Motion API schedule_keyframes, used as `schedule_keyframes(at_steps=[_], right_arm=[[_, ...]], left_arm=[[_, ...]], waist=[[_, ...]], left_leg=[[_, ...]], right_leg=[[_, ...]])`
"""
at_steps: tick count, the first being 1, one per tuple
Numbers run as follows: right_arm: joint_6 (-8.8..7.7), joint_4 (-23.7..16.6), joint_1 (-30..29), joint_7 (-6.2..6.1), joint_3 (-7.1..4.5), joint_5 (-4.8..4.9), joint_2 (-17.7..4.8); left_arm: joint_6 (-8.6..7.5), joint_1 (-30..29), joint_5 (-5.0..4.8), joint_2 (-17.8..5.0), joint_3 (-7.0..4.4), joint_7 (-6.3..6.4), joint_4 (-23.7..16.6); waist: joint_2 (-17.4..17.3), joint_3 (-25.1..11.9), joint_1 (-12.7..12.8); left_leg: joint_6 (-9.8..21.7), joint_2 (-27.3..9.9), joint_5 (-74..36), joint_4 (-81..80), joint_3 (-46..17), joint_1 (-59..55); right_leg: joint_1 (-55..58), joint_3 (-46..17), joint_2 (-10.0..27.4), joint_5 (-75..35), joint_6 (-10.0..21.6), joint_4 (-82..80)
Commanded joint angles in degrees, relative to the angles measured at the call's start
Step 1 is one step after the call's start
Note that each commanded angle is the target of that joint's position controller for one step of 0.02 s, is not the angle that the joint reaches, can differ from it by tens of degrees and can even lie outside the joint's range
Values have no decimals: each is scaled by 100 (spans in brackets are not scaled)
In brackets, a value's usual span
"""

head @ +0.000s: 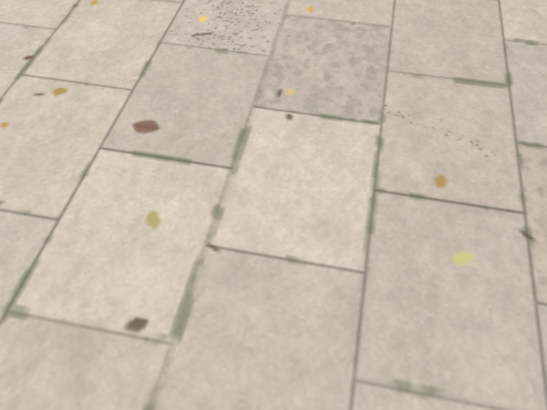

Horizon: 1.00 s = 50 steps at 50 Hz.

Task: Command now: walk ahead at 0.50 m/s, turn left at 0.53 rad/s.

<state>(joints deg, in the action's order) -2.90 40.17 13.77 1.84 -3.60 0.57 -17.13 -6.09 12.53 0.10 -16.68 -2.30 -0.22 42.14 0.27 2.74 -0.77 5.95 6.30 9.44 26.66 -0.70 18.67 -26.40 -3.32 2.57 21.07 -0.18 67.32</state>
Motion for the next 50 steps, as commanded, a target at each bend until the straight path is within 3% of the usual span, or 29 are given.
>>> schedule_keyframes(at_steps=[1, 4, 6, 9, 12, 14, 15, 16, 17, 18, 19, 20, 22, 24, 27, 32, 35, 36, 37, 38, 39, 40, 41, 42, 44, 46, 50], right_arm=[[-87, -456, -78, -92, -177, -20, -695], [-65, -396, 46, -198, -249, 30, -915], [-12, -293, 174, -253, -221, 20, -850], [29, -41, 580, -274, -156, -1, -733], [44, 51, 446, -264, -138, -69, -734], [42, 52, 274, -271, -112, -86, -645], [11, -44, 658, -277, -47, -191, -475], [-10, 19, 1297, -269, 55, -179, -269], [32, 9, 1167, -233, 18, -139, -575], [116, -91, 684, -247, -51, -40, -788], [207, -192, 240, -289, -60, -27, -789], [292, -281, 17, -332, -75, -53, -764], [383, -305, 44, -396, -67, -77, -589], [375, -240, 146, -440, -40, -86, -419], [368, -217, 47, -449, -41, -99, -393], [262, -313, -237, -370, -75, -68, -421], [148, -218, 64, -308, -146, -59, -486], [150, -247, 198, -336, -234, -148, -836], [209, -251, 64, -345, -348, -337, -1308], [184, -401, -210, -349, -301, -432, -1079], [166, -517, -522, -390, -208, -361, -774], [163, -569, -759, -409, -167, -251, -620], [163, -575, -824, -424, -142, -153, -548], [180, -561, -788, -437, -116, -127, -522], [240, -506, -583, -456, -134, -159, -563], [301, -427, -310, -481, -190, -172, -673], [367, -400, -360, -431, -320, -117, -972]], left_arm=[[-9, 128, 91, -620, -185, 36, -426], [48, -409, 104, -386, -79, 66, -576], [9, -721, 94, -274, -19, 18, -557], [-93, -966, 36, -331, -33, -102, -555], [-123, -768, 57, -555, -136, -165, -495], [-129, -62, 104, -736, -233, -152, -275], [-137, 192, 178, -1167, -307, -138, -321], [-39, 420, 182, -1171, -307, -127, -293], [51, 571, 6, -853, -236, -148, -270], [135, 283, -77, -861, -247, -149, -361], [213, 73, -62, -843, -243, -128, -451], [275, -123, -46, -870, -247, -93, -500], [393, -368, 3, -810, -253, -41, -550], [474, -408, 34, -836, -299, 15, -596], [568, -413, -40, -946, -384, 111, -645], [735, -398, -73, -951, -436, 169, -681], [841, -426, -149, -875, -424, 207, -703], [850, -250, -135, -654, -360, 204, -708], [804, -318, -169, -522, -347, 196, -900], [727, -186, -43, -928, -468, 185, -823], [738, -11, -77, -1114, -561, 165, -669], [811, 159, -101, -1048, -573, 184, -509], [878, 232, -82, -940, -555, 210, -452], [921, 215, -92, -785, -511, 203, -464], [928, -95, -151, -620, -439, 177, -647], [905, -431, -165, -539, -382, 143, -839], [897, -546, -134, -462, -305, 26, -1009]], waist=[[-224, -451, 191], [-312, -303, 50], [-481, -328, -150], [-593, -501, -383], [-649, -594, -201], [-460, -836, 210], [299, -1415, 81], [1399, -2125, 35], [1217, -2364, 155], [746, -1873, 234], [374, -1466, 293], [245, -1097, 228], [498, -786, -7], [759, -870, -45], [723, -1114, 7], [831, -917, 121], [762, -837, -90], [178, -916, -44], [-1484, -587, 129], [-1442, -598, 108], [-997, -576, 243], [-712, -496, 331], [-671, -450, 298], [-680, -398, 250], [-815, -357, 74], [-962, -466, -152], [-1105, -669, -214]], left_leg=[[1215, -1526, -1579, -1343, -1859, -727], [983, -1177, -1598, -1352, -1310, -185], [695, -968, -2032, -1150, -856, -146], [483, -1163, -2041, -898, -909, -661], [296, -1466, -2326, -314, -1067, -1256], [14, -1139, -2772, 688, -806, -1251], [-281, -685, -1565, 1909, -575, -567], [-755, -162, 1717, 3788, -248, 769], [-856, -191, 2809, 4317, -551, 1184], [-894, -373, 2574, 4717, -635, 1564], [-898, -452, 2303, 4741, -539, 1731], [-889, -575, 2054, 4487, -539, 1720], [-861, -644, 1809, 3498, -458, 1172], [-923, -494, 1727, 2795, -311, 797], [-988, -443, 1240, 2138, -394, 448], [-913, -377, 938, 1207, -468, 185], [-670, -496, 174, -261, -368, -692], [-337, -1416, 257, -684, -1093, -1226], [470, -2491, -155, -1136, -2485, -1091], [900, -2970, -559, -1190, -2918, -751], [783, -2726, -758, -1059, -2406, -663], [526, -2353, -806, -940, -1815, -679], [414, -2181, -917, -851, -1493, -833], [416, -2085, -1255, -810, -1210, -857], [489, -1951, -1521, -819, -806, -1094], [608, -2086, -1756, -768, -737, -1573], [663, -2292, -2083, -692, -406, -1467]], right_leg=[[-829, -91, 303, -307, -236, -598], [-597, 79, 151, -1307, -460, -1909], [-201, 244, -46, -2356, -469, -2902], [66, 235, -187, -3247, -286, -3586], [176, 128, -193, -2770, 88, -3861], [1097, 170, -243, -3369, 354, -4212], [2370, -729, 553, -5420, 828, -3799], [3764, -2336, 1675, -6179, 1876, -3840], [3834, -3062, 1731, -5293, 2023, -4180], [3422, -2864, 1548, -3963, 1830, -4331], [2833, -2628, 1355, -3135, 1648, -4519], [2201, -2477, 1249, -2633, 1545, -4692], [1299, -2041, 762, -1961, 1266, -4985], [1071, -1848, 562, -2107, 1261, -5029], [988, -1925, 508, -1660, 1272, -5024], [907, -2385, 430, -761, 1155, -5000], [638, -2363, 112, -603, 825, -4608], [141, -1969, -235, 249, 524, -3882], [-852, -645, -1162, 1048, 189, -2655], [-869, -592, -852, 1261, -58, -1216], [-803, -621, -740, 950, -143, -576], [-815, -522, -694, 658, -253, -267], [-966, -474, -645, 386, -355, 57], [-1022, -387, -606, 278, -442, 249], [-1117, -91, -493, 53, -575, -112], [-1172, 12, -325, 39, -669, -685], [-265, 364, -128, 184, -577, -1813]])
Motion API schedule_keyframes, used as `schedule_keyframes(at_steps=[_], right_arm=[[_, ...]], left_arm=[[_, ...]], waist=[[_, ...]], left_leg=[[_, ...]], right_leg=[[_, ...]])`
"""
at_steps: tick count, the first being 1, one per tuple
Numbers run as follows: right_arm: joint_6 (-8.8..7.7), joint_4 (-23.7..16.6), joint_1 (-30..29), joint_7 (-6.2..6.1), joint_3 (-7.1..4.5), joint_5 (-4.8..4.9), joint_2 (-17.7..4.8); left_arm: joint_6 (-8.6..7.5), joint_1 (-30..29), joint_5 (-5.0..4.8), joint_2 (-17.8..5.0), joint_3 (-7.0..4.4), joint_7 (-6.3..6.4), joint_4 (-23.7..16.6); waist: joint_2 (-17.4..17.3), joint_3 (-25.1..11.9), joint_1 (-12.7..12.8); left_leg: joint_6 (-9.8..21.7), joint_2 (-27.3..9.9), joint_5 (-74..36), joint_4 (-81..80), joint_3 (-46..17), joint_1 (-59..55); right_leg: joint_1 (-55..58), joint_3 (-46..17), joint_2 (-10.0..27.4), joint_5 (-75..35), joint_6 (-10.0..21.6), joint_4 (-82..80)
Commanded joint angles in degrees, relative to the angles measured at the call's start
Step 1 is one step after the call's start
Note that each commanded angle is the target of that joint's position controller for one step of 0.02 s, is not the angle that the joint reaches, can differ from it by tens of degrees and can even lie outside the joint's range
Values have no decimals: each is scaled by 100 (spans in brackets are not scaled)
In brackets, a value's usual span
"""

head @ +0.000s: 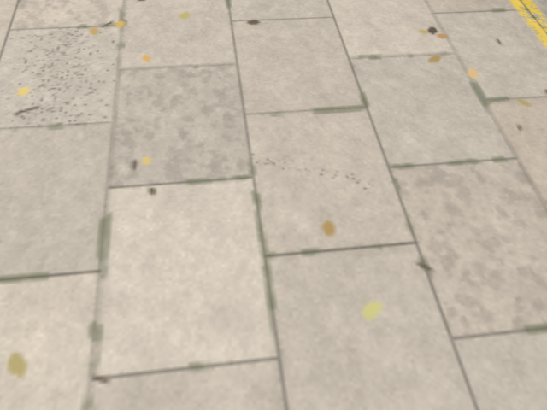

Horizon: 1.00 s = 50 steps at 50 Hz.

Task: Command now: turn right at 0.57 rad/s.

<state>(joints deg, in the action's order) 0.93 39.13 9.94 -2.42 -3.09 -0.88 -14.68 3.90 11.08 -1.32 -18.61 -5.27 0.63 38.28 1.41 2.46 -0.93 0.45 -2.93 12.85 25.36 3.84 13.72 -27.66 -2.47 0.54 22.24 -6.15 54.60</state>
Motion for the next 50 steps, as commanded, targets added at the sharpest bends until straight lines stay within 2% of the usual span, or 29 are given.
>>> schedule_keyframes(at_steps=[1, 3, 4, 5, 6, 7, 8, 9, 10, 11, 13, 15, 17, 21, 26, 32, 33, 34, 35, 36, 37, 38, 39, 40, 41, 43, 45, 47, 50], right_arm=[[-14, -282, 8, 20, -392, 52, -1257], [-24, -207, 52, 72, -402, 135, -1283], [-29, -178, -10, 87, -400, 196, -1288], [-33, -141, -86, 94, -366, 266, -1226], [-68, 7, 144, 122, -281, 291, -1009], [-125, 24, 358, 189, -119, 69, -585], [-182, -129, 347, 261, 40, -128, -226], [-147, -98, 2, 214, -69, -11, -639], [-101, -42, -34, 211, -138, 121, -837], [-47, 86, 42, 172, -174, 149, -859], [69, 277, 313, 102, -236, 122, -963], [65, 284, 286, 94, -281, 222, -1039], [13, 177, 25, 60, -302, 274, -988], [-139, 159, 17, 105, -266, 214, -692], [-181, 14, -141, 294, -172, 221, -498], [-133, -227, -350, 443, -132, 252, -592], [-125, -215, -230, 453, -145, 247, -614], [-119, -117, 129, 448, -196, 230, -674], [-105, 76, 789, 413, -350, 231, -930], [-80, 357, 1905, 335, -595, 308, -1443], [-150, 254, 2010, 290, -719, 303, -2304], [-330, 8, 1792, 365, -522, 251, -1766], [-437, -13, 1546, 400, -402, 191, -1443], [-482, -74, 1254, 412, -339, 179, -1233], [-468, -145, 917, 395, -281, 181, -1057], [-487, -305, 629, 329, -228, 94, -972], [-531, -281, 688, 259, -237, 120, -1033], [-553, -162, 862, 196, -226, 139, -1008], [-561, -13, 1048, 141, -203, 121, -996]], left_arm=[[-91, -375, 6, -312, -21, -81, -633], [-65, -318, 24, -340, -37, -113, -638], [-60, -192, 31, -317, -42, -129, -599], [-70, 53, 54, -261, -40, -136, -484], [-81, 201, 84, -329, -51, -113, -407], [-91, 378, 116, -629, -86, -43, -401], [-121, 46, 252, -785, -33, 9, -499], [-226, 70, 395, -279, 93, -26, -427], [-317, -128, 422, -196, 136, -53, -314], [-376, -324, 381, -281, 104, -52, -239], [-452, -426, 274, -355, 85, -17, -107], [-445, -72, 187, -582, -20, 50, 65], [-507, 42, 138, -458, 1, 119, 193], [-705, 60, 144, -358, -29, 159, 360], [-794, 84, 108, -591, -161, 64, 509], [-775, 217, -42, -863, -276, -94, 681], [-752, 152, -76, -888, -279, -106, 689], [-734, 11, -98, -900, -272, -109, 674], [-733, 23, -67, -780, -218, -117, 676], [-746, 8, 79, -487, -94, -114, 592], [-852, 0, 272, 97, 98, -103, 108], [-1020, -367, 63, -410, 27, -130, 139], [-1120, -579, -149, -665, -32, -179, 46], [-1175, -478, -90, -634, -15, -160, 116], [-1189, -403, 84, -626, -30, -126, 202], [-1112, -279, 168, -610, -55, -146, 271], [-1010, -263, 191, -466, -29, -159, 325], [-954, -509, 179, -295, 40, -177, 286], [-961, -1012, 84, -94, 145, -257, 176]], waist=[[-1256, -657, -192], [-1270, -662, -168], [-1242, -662, -61], [-1162, -679, 103], [-888, -703, 165], [124, -1090, 51], [1418, -1103, -128], [882, -1218, 252], [782, -930, 151], [772, -789, 112], [778, -612, 91], [750, -367, 316], [687, 14, 407], [423, 22, 345], [370, 95, 342], [328, 244, 313], [281, 219, 198], [208, 72, -52], [35, -311, -372], [-658, -837, -858], [-2452, -1086, -512], [-1282, -1329, -696], [-1028, -800, -578], [-696, -561, -361], [-448, -363, -172], [-627, -321, 61], [-466, -304, 125], [-467, -190, 35], [-614, -48, -178]], left_leg=[[1207, -1399, -2475, -531, -792, -920], [1193, -1445, -2525, -388, -805, -893], [1123, -1429, -2525, -239, -774, -850], [983, -1317, -2440, 3, -699, -655], [651, -1135, -1995, 257, -534, -223], [96, -701, -465, 1070, -127, 617], [-380, -211, 2080, 1716, 29, 1473], [-508, -338, 2368, 2185, -479, 1214], [-522, -319, 2198, 2446, -559, 1202], [-529, -286, 1967, 2543, -605, 1301], [-591, -178, 1458, 2892, -695, 1231], [-530, -66, 1146, 3373, -595, 1823], [-426, -138, 866, 3360, -770, 2520], [-319, -287, 384, 2848, -822, 2808], [-202, -427, 114, 2068, -515, 2366], [197, -357, 291, 1446, -117, 1771], [298, -262, 280, 1274, 23, 1471], [415, -17, 166, 1006, 276, 768], [576, 341, 189, 886, 439, -346], [902, 168, 349, 607, -272, -1790], [1944, -1324, 1691, -572, -3849, -2919], [2084, -1738, 2421, -1457, -4969, -2906], [1899, -1722, 2059, -1457, -4358, -2572], [1715, -1497, 1418, -1300, -3746, -2065], [1555, -1249, 744, -1259, -3177, -1565], [1453, -934, -266, -1425, -2585, -1019], [1417, -803, -1241, -1516, -2068, -957], [1273, -676, -2015, -1548, -1564, -965], [965, -455, -2023, -1665, -975, -781]], right_leg=[[67, 385, 51, 49, 70, -781], [427, 476, -35, -20, 220, -1392], [698, 514, -80, -294, 347, -1914], [1230, 554, -168, -923, 538, -2784], [1994, 383, -151, -1761, 729, -3582], [3187, -740, 760, -3369, 954, -3572], [3168, -1721, 1958, -4806, 1841, -3256], [2539, -1565, 1993, -4119, 2317, -3388], [2348, -1202, 1690, -3621, 2174, -3478], [2292, -940, 1462, -3192, 1953, -3527], [2041, -658, 1373, -2798, 1825, -3700], [2235, -873, 1476, -541, 1884, -4235], [2495, -1148, 1650, 547, 1826, -4642], [2984, -737, 1743, 49, 1734, -4822], [2638, -7, 1778, -344, 1752, -4929], [2534, 616, 1883, -423, 1560, -4616], [2445, 768, 1849, -512, 1474, -4373], [2161, 1040, 1705, -1093, 1337, -3819], [1742, 1395, 1423, -2163, 1151, -2680], [826, 1728, 1014, -2244, 784, -716], [-1537, 1301, -49, 1007, 299, 1521], [-2138, -46, -65, 1051, 417, 2181], [-2473, -92, 216, 510, 634, 2172], [-2233, -113, 450, 23, 756, 1792], [-1896, -157, 611, -391, 752, 1285], [-1259, -157, 641, -905, 682, 734], [-1219, -12, 524, -1388, 530, 231], [-1281, 88, 484, -2009, 411, -487], [-909, 293, 353, -3010, 439, -1575]])
Over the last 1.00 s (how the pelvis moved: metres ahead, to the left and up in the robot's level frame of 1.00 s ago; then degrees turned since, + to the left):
0.26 -0.02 0.01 -19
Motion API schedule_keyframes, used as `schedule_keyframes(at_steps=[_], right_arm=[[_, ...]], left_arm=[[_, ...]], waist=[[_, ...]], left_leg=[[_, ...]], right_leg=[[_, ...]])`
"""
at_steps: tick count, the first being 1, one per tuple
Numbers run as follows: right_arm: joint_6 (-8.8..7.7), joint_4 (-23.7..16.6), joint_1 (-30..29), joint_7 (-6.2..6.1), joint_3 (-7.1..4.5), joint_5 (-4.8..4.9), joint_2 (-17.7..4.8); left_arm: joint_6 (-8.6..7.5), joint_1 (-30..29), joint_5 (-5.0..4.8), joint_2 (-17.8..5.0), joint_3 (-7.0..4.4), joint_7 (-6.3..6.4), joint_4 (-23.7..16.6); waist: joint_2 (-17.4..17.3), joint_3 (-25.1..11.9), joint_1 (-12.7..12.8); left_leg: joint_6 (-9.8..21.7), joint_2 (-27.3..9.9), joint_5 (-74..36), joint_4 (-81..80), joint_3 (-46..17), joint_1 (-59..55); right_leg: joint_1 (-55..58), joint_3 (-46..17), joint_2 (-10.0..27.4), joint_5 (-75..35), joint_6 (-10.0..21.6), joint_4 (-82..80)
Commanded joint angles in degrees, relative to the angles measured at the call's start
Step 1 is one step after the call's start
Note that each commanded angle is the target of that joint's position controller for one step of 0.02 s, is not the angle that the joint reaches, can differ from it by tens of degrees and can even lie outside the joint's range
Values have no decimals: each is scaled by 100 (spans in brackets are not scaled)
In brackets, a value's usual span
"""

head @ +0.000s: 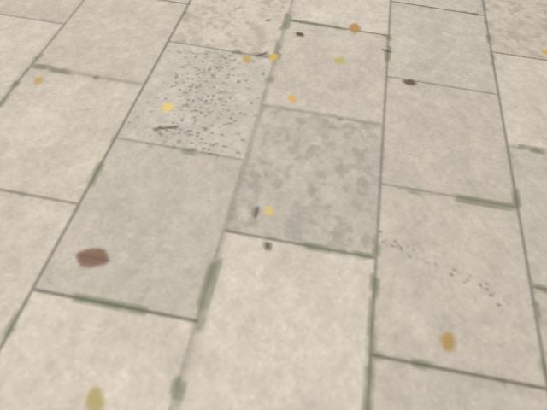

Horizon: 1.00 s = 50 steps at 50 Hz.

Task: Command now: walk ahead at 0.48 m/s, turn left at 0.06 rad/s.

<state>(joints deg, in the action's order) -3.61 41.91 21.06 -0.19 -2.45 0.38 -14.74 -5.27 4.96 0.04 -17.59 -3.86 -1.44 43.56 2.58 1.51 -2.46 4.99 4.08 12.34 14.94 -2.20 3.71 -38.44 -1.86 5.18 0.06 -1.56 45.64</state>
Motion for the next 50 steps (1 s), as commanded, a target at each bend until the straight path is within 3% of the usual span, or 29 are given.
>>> schedule_keyframes(at_steps=[1, 5, 8, 10, 11, 12, 13, 14, 15, 16, 17, 18, 19, 22, 24, 26, 28, 31, 33, 34, 35, 36, 37, 38, 39, 40, 43, 46, 50], right_arm=[[-116, -234, 26, -93, -270, -13, -1014], [-108, 14, 247, -87, -286, -36, -1040], [-28, 94, 229, -124, -319, -40, -1107], [51, 56, 163, -195, -350, -82, -1236], [113, 20, 96, -220, -348, -117, -1284], [140, -43, -89, -242, -329, -107, -1311], [64, -260, 241, -226, -208, -205, -972], [-78, -193, 580, -130, -41, -190, -537], [-274, -373, 30, -14, -119, 47, -982], [-395, -588, -543, 40, -108, 201, -1053], [-471, -671, -831, 42, -89, 108, -994], [-459, -667, -865, 9, -136, -57, -1020], [-413, -673, -741, 11, -137, -109, -969], [-267, -721, -603, -16, -62, -164, -752], [-252, -858, -1052, -31, 29, -187, -557], [-277, -947, -1543, -16, 61, -148, -487], [-304, -1016, -1814, 10, 27, -47, -571], [-350, -1050, -1810, 43, -94, 22, -810], [-391, -934, -1319, 44, -204, 31, -937], [-416, -872, -796, 11, -288, -30, -1103], [-402, -819, 5, -37, -371, -100, -1428], [-309, -585, 328, 26, -473, -152, -1800], [-295, -736, 55, 56, -362, -82, -1242], [-263, -752, -132, 31, -287, -64, -977], [-247, -753, -367, 31, -243, -112, -879], [-237, -691, -526, 22, -211, -131, -761], [-293, -536, -603, 11, -208, -103, -673], [-324, -294, -409, 38, -275, -82, -842], [-253, -72, -395, 43, -310, -2, -1011]], left_arm=[[-51, -604, -83, -162, 33, -80, -403], [-80, -1064, -144, -178, 83, -215, -577], [-127, -1058, -134, -256, 69, -332, -664], [-97, -533, -106, -468, -36, -324, -575], [-69, 93, -104, -675, -140, -288, -440], [-44, 917, -103, -866, -240, -221, -305], [16, 1826, -32, -1382, -387, -134, -239], [10, 1900, -180, -1208, -344, -151, -170], [40, 1740, -208, -918, -266, -102, -156], [64, 1441, -158, -797, -228, -54, -273], [66, 1076, -111, -686, -184, -38, -336], [47, 846, -67, -536, -130, -12, -406], [60, 711, -15, -535, -115, 16, -492], [74, 682, -65, -673, -160, 92, -515], [94, 774, -109, -850, -223, 148, -483], [148, 1041, -156, -890, -242, 186, -407], [213, 1334, -186, -892, -247, 205, -315], [278, 1452, -200, -825, -239, 225, -290], [305, 1354, -153, -718, -219, 216, -341], [287, 1376, -111, -466, -133, 190, -384], [263, 1563, 9, -14, 17, 162, -484], [199, 2138, -219, 22, 66, 150, -714], [218, 2024, -278, -578, -52, 183, -541], [252, 1456, -232, -784, -121, 180, -613], [281, 1195, -168, -714, -122, 186, -660], [287, 1036, -125, -658, -144, 173, -730], [384, 1040, -178, -375, -120, 108, -783], [394, 705, -101, -140, -34, 102, -901], [280, 128, -80, -17, 67, -19, -966]], waist=[[-740, 133, -120], [-601, 470, -262], [-607, 358, -162], [-864, -195, 110], [-912, -616, 411], [-797, -1040, 908], [178, -1922, 975], [1090, -2560, 757], [468, -2077, 953], [101, -1307, 901], [-460, -591, 631], [-534, -354, 421], [-328, -231, 242], [-101, -114, 83], [-50, -59, 233], [18, -106, 505], [113, -197, 650], [274, -282, 556], [374, -386, 223], [261, -735, -54], [-632, -1543, -283], [-2656, -1934, 59], [-1655, -1365, -81], [-1110, -769, -199], [-674, -459, -122], [-706, -226, -37], [-971, -94, 106], [-702, -7, 79], [-608, 84, -40]], left_leg=[[463, -1185, -1786, -721, -307, 240], [450, -1496, -1656, -795, -126, -351], [383, -1689, -3164, -286, 100, -1035], [237, -1675, -5517, 607, 249, -1432], [140, -1573, -6387, 1501, 369, -1487], [-47, -1431, -6186, 2758, 549, -742], [-433, -940, -3822, 5025, 596, 1463], [-815, 236, 1812, 6782, -84, 3237], [-606, -138, 1622, 7004, -746, 3913], [-497, -454, 1226, 6660, -689, 4080], [-439, -642, 943, 5995, -537, 3959], [-464, -823, 745, 5474, -493, 3606], [-528, -872, 690, 5295, -456, 3300], [-811, -962, 544, 4294, -175, 2976], [-930, -854, -311, 3314, -26, 2640], [-994, -612, -1343, 2385, 28, 2248], [-1021, -447, -1720, 1887, -53, 2047], [-861, -458, -1311, 1453, -314, 1919], [-597, -468, -911, 1216, -233, 1263], [-355, -776, -709, 1157, -419, 388], [4, -1879, -240, 1139, -1529, -980], [855, -2929, 1560, 359, -4403, -2094], [730, -2790, 2498, 110, -4419, -1713], [511, -2547, 2050, 139, -3382, -1172], [422, -2281, 1076, 110, -2592, -583], [424, -2070, 401, 21, -2050, -215], [436, -1815, -450, -334, -1043, 234], [652, -1900, -1101, -526, -671, 167], [597, -1754, -1522, -619, -1, 66]], right_leg=[[253, 288, -141, -1029, 22, -927], [32, 276, -225, -1102, 275, -1556], [44, 367, -468, -418, 551, -1764], [705, 637, -853, 189, 766, -1588], [1395, 771, -1079, 389, 909, -1558], [2773, 543, -979, 19, 1136, -1757], [5235, -1593, 398, 63, 1961, -1446], [6542, -4398, 1429, 988, 2842, -2275], [6250, -4166, 1215, 1909, 2484, -2695], [5412, -3400, 1052, 2050, 2212, -2851], [4318, -2910, 814, 1541, 2056, -3071], [3653, -2505, 593, 947, 1960, -3195], [3145, -2335, 443, 560, 1992, -3330], [2253, -1725, 230, -281, 2023, -3463], [1808, -1305, -73, -219, 1811, -3427], [1687, -1180, -264, 127, 1567, -3293], [1919, -1410, -196, 513, 1439, -3097], [2540, -1992, 41, 1013, 1236, -2523], [2592, -2147, 14, 1006, 1040, -1966], [2367, -1924, -249, 1003, 845, -1165], [1702, -1305, -696, 2250, 607, 570], [-173, -718, -1092, 3506, 382, 2235], [-686, -898, -671, 3087, 284, 2909], [-799, -739, -507, 2545, 240, 3064], [-596, -629, -327, 2146, 190, 2933], [-512, -638, -178, 1890, 162, 2650], [-154, -424, 10, 1621, 105, 2235], [-330, -472, -2, 1323, 56, 1432], [-26, -180, -54, 326, 113, -103]])
Over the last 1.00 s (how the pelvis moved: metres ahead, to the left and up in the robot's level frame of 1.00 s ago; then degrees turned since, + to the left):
0.22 0.10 0.01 19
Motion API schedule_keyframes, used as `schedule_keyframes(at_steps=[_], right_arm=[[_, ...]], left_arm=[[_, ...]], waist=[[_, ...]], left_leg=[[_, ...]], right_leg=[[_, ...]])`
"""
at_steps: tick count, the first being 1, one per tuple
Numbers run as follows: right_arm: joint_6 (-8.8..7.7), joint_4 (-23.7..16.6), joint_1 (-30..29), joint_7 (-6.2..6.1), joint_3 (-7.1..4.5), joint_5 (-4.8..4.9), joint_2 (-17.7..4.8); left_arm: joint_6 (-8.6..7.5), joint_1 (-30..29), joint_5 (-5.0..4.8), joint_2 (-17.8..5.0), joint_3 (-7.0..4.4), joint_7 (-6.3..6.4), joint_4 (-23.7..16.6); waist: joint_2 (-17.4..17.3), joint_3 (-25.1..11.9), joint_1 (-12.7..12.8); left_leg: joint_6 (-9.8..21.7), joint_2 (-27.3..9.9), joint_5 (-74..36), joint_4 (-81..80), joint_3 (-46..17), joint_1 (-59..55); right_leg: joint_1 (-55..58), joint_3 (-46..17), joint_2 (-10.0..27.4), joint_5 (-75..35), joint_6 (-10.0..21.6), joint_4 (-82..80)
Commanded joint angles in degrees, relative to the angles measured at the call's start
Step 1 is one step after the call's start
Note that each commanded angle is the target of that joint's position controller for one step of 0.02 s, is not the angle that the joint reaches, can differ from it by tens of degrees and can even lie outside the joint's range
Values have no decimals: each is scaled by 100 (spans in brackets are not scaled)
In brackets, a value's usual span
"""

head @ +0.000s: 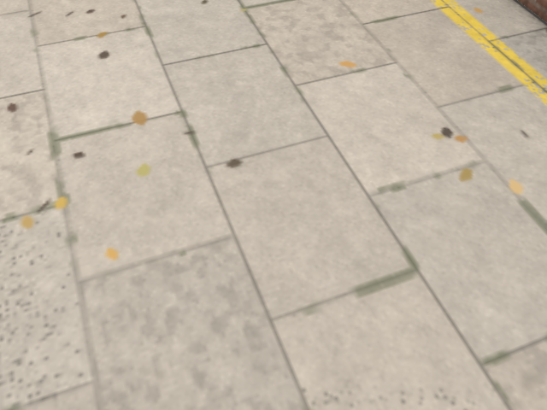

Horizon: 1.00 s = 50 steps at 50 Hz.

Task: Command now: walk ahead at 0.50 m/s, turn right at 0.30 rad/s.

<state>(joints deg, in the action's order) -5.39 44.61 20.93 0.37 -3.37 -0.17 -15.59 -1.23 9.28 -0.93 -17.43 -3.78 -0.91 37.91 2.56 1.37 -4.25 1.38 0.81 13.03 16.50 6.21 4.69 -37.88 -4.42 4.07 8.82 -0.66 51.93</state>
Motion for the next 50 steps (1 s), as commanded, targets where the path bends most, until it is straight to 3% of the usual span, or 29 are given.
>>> schedule_keyframes(at_steps=[1, 4, 6, 7, 8, 9, 10, 11, 12, 13, 14, 15, 17, 20, 23, 25, 29, 31, 32, 33, 34, 35, 36, 37, 38, 40, 42, 46, 50], right_arm=[[-52, -272, -310, -21, -227, 85, -977], [22, -20, 25, -18, -259, 170, -1116], [97, 123, 134, -15, -266, 232, -1174], [133, 162, 103, -25, -273, 246, -1236], [164, 186, 8, -42, -268, 271, -1281], [165, 197, 6, -57, -212, 249, -1176], [127, 30, -19, -56, -55, 76, -815], [41, -75, 662, -27, 136, 79, -163], [-18, 24, 273, -16, -34, 233, -819], [-33, -149, -141, -6, -111, 322, -992], [-20, -166, -342, -34, -107, 264, -917], [25, -162, -392, -51, -130, 182, -860], [207, -28, -76, -73, -130, 190, -638], [376, -155, -169, -112, -123, 127, -449], [380, -362, -599, -4, -55, 76, -290], [377, -545, -975, 107, -31, 61, -246], [449, -850, -1192, 270, -145, 40, -519], [473, -892, -936, 300, -242, 19, -686], [450, -799, -475, 277, -339, 15, -840], [430, -743, -78, 156, -493, -5, -1263], [457, -881, -161, 19, -573, -31, -1821], [403, -1114, -194, 72, -478, -117, -1676], [378, -1212, -455, 123, -422, -61, -1372], [373, -1200, -732, 102, -369, 49, -1169], [412, -1210, -954, 60, -317, 118, -997], [497, -1298, -1226, -28, -293, 27, -947], [531, -1342, -1225, -90, -338, -34, -1031], [614, -1380, -1206, -209, -404, 25, -1155], [708, -1428, -1229, -212, -403, 31, -1116]], left_arm=[[-158, -504, 16, -10, 83, -107, -440], [-212, -974, -18, -55, 101, -176, -597], [-249, -1110, -13, -168, 64, -193, -687], [-272, -929, -1, -283, 10, -192, -662], [-291, -398, 24, -445, -85, -169, -519], [-288, 474, 51, -736, -241, -112, -243], [-246, 1542, 133, -1214, -386, -7, -57], [-221, 1578, 185, -1530, -390, 18, -54], [-237, 1532, 151, -984, -269, 22, -71], [-263, 1224, 90, -763, -182, 18, -11], [-293, 868, 75, -568, -122, -1, 15], [-329, 569, 100, -389, -83, -26, 30], [-443, 188, 193, -226, -66, -45, 75], [-519, -87, 212, -386, -135, 39, 215], [-421, -134, 191, -521, -174, 183, 300], [-342, 29, 154, -647, -207, 250, 387], [-164, 66, -22, -844, -291, 289, 485], [-73, -41, -116, -904, -330, 324, 460], [-29, -71, -139, -833, -313, 337, 448], [-33, 268, -32, -708, -269, 319, 471], [-54, 678, 336, -182, -98, 257, 304], [-80, 783, 240, -377, -59, 175, 293], [-58, 339, 35, -695, -141, 141, 273], [-26, 44, 18, -648, -130, 169, 187], [26, -72, 92, -609, -133, 235, 234], [128, -56, 126, -624, -155, 281, 224], [145, 41, 122, -449, -111, 298, 289], [166, -101, 114, -368, -71, 302, 301], [103, -175, 82, -442, -103, 234, 250]], waist=[[-595, 146, 76], [-642, 262, -36], [-729, 289, 49], [-796, 171, 224], [-804, -152, 589], [-729, -706, 1015], [-109, -1601, 1411], [1232, -2362, 944], [626, -2083, 1223], [566, -1204, 1105], [306, -796, 910], [332, -497, 721], [385, -297, 378], [208, -65, 159], [204, -52, 278], [139, -126, 458], [164, -200, 453], [184, -318, 268], [11, -546, 23], [-690, -873, -83], [-2181, -1215, 394], [-1762, -2386, 255], [-953, -2119, 78], [-636, -1544, 193], [-348, -1130, 304], [-643, -862, 533], [-797, -909, 551], [-899, -993, 438], [-1147, -913, 359]], left_leg=[[932, -1408, -1598, -783, -729, -24], [889, -1559, -1732, -725, -682, -314], [840, -1682, -2247, -494, -814, -566], [780, -1678, -2890, -211, -821, -633], [660, -1542, -3699, 395, -673, -523], [486, -1259, -3882, 1394, -484, -52], [223, -923, -2020, 3201, -314, 1266], [-77, 20, 2030, 5024, -673, 3136], [-63, -176, 2068, 5655, -1384, 3636], [-20, -417, 1561, 5683, -1261, 3981], [-35, -644, 1061, 5458, -1150, 3838], [-69, -784, 688, 5228, -1149, 3643], [-191, -840, 383, 5084, -1180, 2950], [-399, -751, 75, 4577, -1086, 2933], [-396, -691, -1003, 3284, -783, 2651], [-331, -606, -1449, 2634, -645, 2513], [-57, -518, -920, 2098, -550, 2515], [158, -276, -490, 1841, -333, 2129], [329, -34, -837, 1378, -207, 1458], [581, -172, -2902, 1016, -721, 449], [1474, -1582, -5848, 1401, -2724, -1012], [2402, -2297, -4606, 878, -4448, -1607], [2174, -2043, -3597, 618, -3953, -1304], [1825, -1756, -2709, 531, -3457, -754], [1554, -1534, -2110, 409, -3148, -157], [1315, -1175, -1633, 190, -2813, 776], [1283, -1028, -1760, 173, -2667, 948], [1183, -891, -711, 149, -2805, 1138], [1038, -777, 679, 52, -3207, 1266]], right_leg=[[56, 212, 27, -713, 44, -1042], [266, 410, -61, -673, 174, -1616], [471, 472, -152, -272, 330, -1934], [861, 538, -271, -117, 422, -2114], [1737, 668, -434, -270, 549, -2400], [3107, 677, -478, -518, 696, -2450], [4950, -565, 710, -753, 1057, -2199], [6239, -3120, 2035, 336, 1830, -2835], [5792, -3255, 1935, 925, 1724, -3221], [5126, -2330, 1739, 779, 1505, -3356], [4428, -1726, 1479, 446, 1368, -3538], [3862, -1272, 1281, 162, 1294, -3755], [3097, -491, 1121, -1396, 1253, -4030], [2686, 428, 1093, -3131, 1251, -4065], [2644, 1165, 834, -3082, 1120, -4032], [2896, 1297, 900, -3112, 1101, -3932], [3539, 1288, 1226, -3097, 971, -3344], [3608, 1345, 1203, -3563, 809, -2558], [3480, 1499, 961, -3559, 621, -1705], [2907, 1628, 483, -2509, 232, -445], [968, 1577, -400, 2440, -251, 1537], [312, 199, -877, 3353, -338, 2717], [37, -169, -598, 2876, -230, 2826], [-114, -139, -422, 2382, -165, 2507], [-58, -142, -248, 2056, -170, 2068], [595, -82, -256, 1665, -176, 1317], [877, -2, -402, 1558, -265, 645], [1178, -91, -498, 1125, -386, -223], [1478, -91, -586, 1033, -308, -920]])
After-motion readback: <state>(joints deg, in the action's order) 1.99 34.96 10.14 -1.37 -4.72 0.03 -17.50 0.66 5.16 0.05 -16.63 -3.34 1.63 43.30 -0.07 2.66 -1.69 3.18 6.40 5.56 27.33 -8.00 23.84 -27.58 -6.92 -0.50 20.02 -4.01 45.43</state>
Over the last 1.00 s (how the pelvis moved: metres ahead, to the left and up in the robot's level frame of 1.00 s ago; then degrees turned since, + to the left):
0.60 -0.05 0.00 -29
